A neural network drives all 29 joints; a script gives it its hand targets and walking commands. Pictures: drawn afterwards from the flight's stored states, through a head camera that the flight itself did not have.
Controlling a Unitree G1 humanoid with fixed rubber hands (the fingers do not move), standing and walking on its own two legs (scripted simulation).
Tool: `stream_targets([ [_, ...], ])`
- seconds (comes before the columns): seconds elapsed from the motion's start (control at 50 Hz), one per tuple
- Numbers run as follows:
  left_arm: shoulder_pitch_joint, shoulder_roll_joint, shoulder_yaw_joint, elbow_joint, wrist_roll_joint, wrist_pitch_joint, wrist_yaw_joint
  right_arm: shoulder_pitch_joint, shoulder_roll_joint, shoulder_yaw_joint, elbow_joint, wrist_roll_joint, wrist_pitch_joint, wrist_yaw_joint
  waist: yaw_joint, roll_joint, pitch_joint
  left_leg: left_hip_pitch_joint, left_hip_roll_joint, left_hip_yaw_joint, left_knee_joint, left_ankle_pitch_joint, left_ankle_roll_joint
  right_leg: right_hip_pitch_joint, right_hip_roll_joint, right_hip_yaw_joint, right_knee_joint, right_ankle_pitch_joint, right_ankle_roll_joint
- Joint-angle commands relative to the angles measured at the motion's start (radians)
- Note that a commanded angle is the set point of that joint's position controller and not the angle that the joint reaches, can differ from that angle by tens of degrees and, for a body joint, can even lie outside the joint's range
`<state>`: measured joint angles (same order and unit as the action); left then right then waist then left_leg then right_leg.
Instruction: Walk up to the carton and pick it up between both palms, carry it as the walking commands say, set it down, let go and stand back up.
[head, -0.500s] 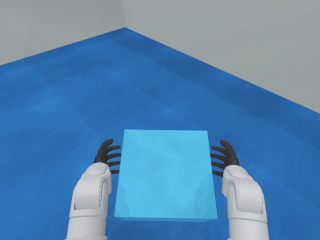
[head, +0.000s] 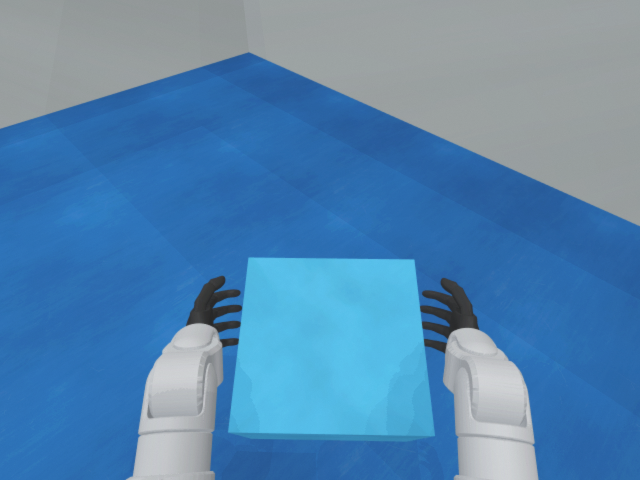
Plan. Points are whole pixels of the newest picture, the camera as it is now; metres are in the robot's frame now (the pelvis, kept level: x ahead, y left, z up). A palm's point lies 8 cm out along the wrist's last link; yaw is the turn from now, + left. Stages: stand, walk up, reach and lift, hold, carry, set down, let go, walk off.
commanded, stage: carry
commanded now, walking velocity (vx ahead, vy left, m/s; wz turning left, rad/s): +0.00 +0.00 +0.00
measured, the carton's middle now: (329, 352) +0.31 +0.00 -0.03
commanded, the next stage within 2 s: none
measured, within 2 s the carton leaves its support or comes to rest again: neither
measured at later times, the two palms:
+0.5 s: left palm (204, 334) +0.27 +0.15 +0.06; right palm (462, 338) +0.28 -0.16 +0.06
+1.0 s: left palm (216, 252) +0.40 +0.16 +0.08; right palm (433, 255) +0.40 -0.14 +0.08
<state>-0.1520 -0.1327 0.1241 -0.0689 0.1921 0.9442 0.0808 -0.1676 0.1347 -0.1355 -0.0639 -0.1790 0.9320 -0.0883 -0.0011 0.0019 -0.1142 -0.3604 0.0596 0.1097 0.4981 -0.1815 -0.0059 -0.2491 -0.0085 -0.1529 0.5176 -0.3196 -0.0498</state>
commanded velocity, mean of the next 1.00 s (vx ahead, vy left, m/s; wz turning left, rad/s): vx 0.21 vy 0.00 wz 0.00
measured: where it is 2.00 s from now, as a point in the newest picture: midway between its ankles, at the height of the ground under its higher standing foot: (313, 474)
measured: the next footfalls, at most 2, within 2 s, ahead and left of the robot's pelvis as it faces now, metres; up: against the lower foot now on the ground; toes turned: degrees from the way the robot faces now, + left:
left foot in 1.10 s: +0.21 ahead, +0.11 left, +0.00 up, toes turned +10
right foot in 1.34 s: +0.40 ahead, -0.08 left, +0.00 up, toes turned +5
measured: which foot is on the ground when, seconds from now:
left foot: down 0.00-0.96, up 0.98-1.00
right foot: down 0.00-1.00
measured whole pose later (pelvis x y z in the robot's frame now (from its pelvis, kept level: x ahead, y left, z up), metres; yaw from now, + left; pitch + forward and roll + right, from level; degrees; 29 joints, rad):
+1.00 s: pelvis +0.13 +0.01 +0.00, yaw +1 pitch +4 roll +0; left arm -0.22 -0.14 0.12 -0.15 0.19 1.16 0.11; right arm -0.22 0.14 -0.14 -0.17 -0.18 1.15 -0.14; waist 0.00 0.00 -0.14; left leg -0.28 0.06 0.14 0.66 -0.42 0.00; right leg -0.17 -0.03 -0.18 0.51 -0.40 -0.04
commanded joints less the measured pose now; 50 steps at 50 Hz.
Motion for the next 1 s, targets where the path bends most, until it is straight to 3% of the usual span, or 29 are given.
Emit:
stream_targets([
  [0.0, -0.439, -0.793, -0.565, -0.090, -0.314, -0.032, -0.251, -0.403, 0.818, 0.566, -0.062, 0.312, -0.013, 0.252, 0.000, -0.005, -0.211, 0.124, 0.079, -0.079, -0.035, 0.163, 0.016, 0.042, -0.135, 0.120, -0.093, 0.266, 0.009],
  [0.5, -0.446, -0.797, -0.567, -0.093, -0.315, -0.025, -0.252, -0.409, 0.827, 0.568, -0.063, 0.314, -0.007, 0.253, 0.000, -0.005, -0.207, 0.127, 0.077, -0.075, -0.032, 0.163, 0.016, 0.050, -0.131, 0.118, -0.093, 0.277, 0.008],
  [0.52, -0.437, -0.786, -0.542, -0.054, -0.294, -0.032, -0.252, -0.398, 0.818, 0.541, -0.021, 0.293, -0.014, 0.253, -0.001, -0.012, -0.212, 0.129, 0.069, -0.066, -0.036, 0.096, 0.018, 0.044, -0.128, 0.118, -0.105, 0.196, 0.003],
  [0.54, -0.514, -0.864, -0.746, -0.394, -0.461, 0.019, -0.248, -0.481, 0.893, 0.741, -0.364, 0.462, 0.036, 0.250, 0.000, -0.023, -0.194, 0.122, 0.066, -0.052, -0.050, 0.005, 0.007, 0.035, -0.142, 0.129, -0.149, 0.065, 0.005],
  [0.58, -0.481, -0.824, -0.731, -0.366, -0.459, 0.118, -0.235, -0.458, 0.883, 0.723, -0.327, 0.473, 0.137, 0.242, 0.009, -0.084, -0.156, 0.064, 0.004, 0.006, 0.020, -0.195, 0.009, 0.040, -0.180, 0.218, -0.254, -0.281, -0.048],
  [0.62, -0.447, -0.786, -0.701, -0.291, -0.427, 0.174, -0.236, -0.424, 0.851, 0.684, -0.260, 0.440, 0.196, 0.246, 0.012, -0.120, -0.073, -0.084, -0.027, 0.051, 0.083, -0.236, 0.008, 0.113, -0.264, 0.335, -0.339, -0.394, -0.106],
  [0.66, -0.425, -0.761, -0.586, -0.099, -0.328, 0.157, -0.246, -0.406, 0.817, 0.569, -0.074, 0.344, 0.186, 0.265, 0.001, -0.119, -0.022, -0.069, -0.014, 0.046, -0.004, -0.190, 0.017, 0.097, -0.289, 0.320, -0.339, -0.318, -0.117],
  [0.7, -0.518, -0.833, -0.680, -0.265, -0.404, 0.162, -0.250, -0.479, 0.887, 0.649, -0.210, 0.428, 0.189, 0.275, -0.005, -0.086, -0.044, 0.092, -0.027, 0.051, -0.101, -0.124, 0.014, 0.043, -0.223, 0.201, -0.289, -0.248, -0.067],
  [0.72, -0.529, -0.849, -0.698, -0.295, -0.422, 0.176, -0.248, -0.496, 0.906, 0.656, -0.226, 0.448, 0.201, 0.275, -0.001, -0.061, -0.071, 0.183, -0.017, 0.022, -0.117, -0.114, 0.017, 0.014, -0.183, 0.140, -0.238, -0.201, -0.040],
  [0.74, -0.525, -0.854, -0.698, -0.292, -0.424, 0.188, -0.247, -0.493, 0.910, 0.646, -0.217, 0.451, 0.210, 0.273, 0.000, -0.018, -0.098, 0.259, 0.019, -0.042, -0.135, -0.133, 0.032, -0.017, -0.139, 0.085, -0.154, -0.156, -0.015],
  [0.78, -0.515, -0.844, -0.671, -0.262, -0.416, 0.212, -0.254, -0.438, 0.902, 0.615, -0.164, 0.426, 0.225, 0.268, -0.002, 0.179, -0.148, 0.394, 0.177, -0.310, -0.202, -0.200, 0.119, -0.156, -0.065, 0.008, 0.093, -0.120, 0.035],
  [0.8, -0.503, -0.849, -0.681, -0.269, -0.430, 0.228, -0.262, -0.427, 0.911, 0.638, -0.185, 0.437, 0.234, 0.264, -0.008, 0.207, -0.162, 0.455, 0.230, -0.387, -0.202, -0.147, 0.161, -0.231, -0.052, 0.005, 0.154, -0.145, 0.045],
  [0.84, -0.491, -0.856, -0.643, -0.190, -0.415, 0.229, -0.275, -0.428, 0.909, 0.632, -0.150, 0.413, 0.235, 0.261, -0.012, 0.156, -0.138, 0.476, 0.284, -0.400, -0.197, -0.013, 0.198, -0.307, -0.050, 0.013, 0.148, -0.168, 0.047],
  [0.86, -0.512, -0.882, -0.661, -0.215, -0.437, 0.226, -0.278, -0.455, 0.928, 0.660, -0.189, 0.429, 0.233, 0.262, -0.009, 0.123, -0.130, 0.427, 0.280, -0.357, -0.198, -0.004, 0.186, -0.260, -0.050, 0.013, 0.077, -0.161, 0.044],
  [0.9, -0.561, -0.932, -0.716, -0.300, -0.501, 0.236, -0.280, -0.519, 0.969, 0.719, -0.288, 0.483, 0.250, 0.263, 0.005, 0.062, -0.144, 0.241, 0.193, -0.175, -0.112, -0.059, 0.105, 0.011, -0.053, 0.016, -0.123, -0.053, 0.022],
  [0.92, -0.548, -0.922, -0.692, -0.251, -0.496, 0.238, -0.276, -0.526, 0.965, 0.695, -0.246, 0.472, 0.257, 0.265, 0.021, -0.033, -0.158, 0.083, 0.105, -0.056, 0.026, -0.109, 0.058, 0.178, -0.131, 0.147, -0.199, -0.059, -0.022],
  [0.94, -0.487, -0.878, -0.602, -0.080, -0.422, 0.225, -0.278, -0.509, 0.937, 0.629, -0.115, 0.417, 0.250, 0.272, 0.022, -0.233, -0.122, -0.099, 0.013, 0.057, 0.196, -0.159, 0.013, 0.302, -0.250, 0.335, -0.224, 0.134, -0.069],
  [0.96, -0.469, -0.866, -0.533, 0.018, -0.364, 0.187, -0.280, -0.496, 0.917, 0.578, -0.018, 0.372, 0.217, 0.280, 0.026, -0.296, -0.071, -0.296, -0.012, 0.066, 0.261, -0.248, 0.003, 0.446, -0.322, 0.410, -0.189, 0.567, -0.121],
  [0.98, -0.518, -0.899, -0.552, -0.041, -0.370, 0.150, -0.279, -0.520, 0.930, 0.591, -0.050, 0.380, 0.179, 0.286, 0.033, -0.231, -0.062, -0.400, -0.023, 0.043, 0.288, -0.355, 0.010, 0.553, -0.340, 0.397, -0.143, 0.919, -0.146],
])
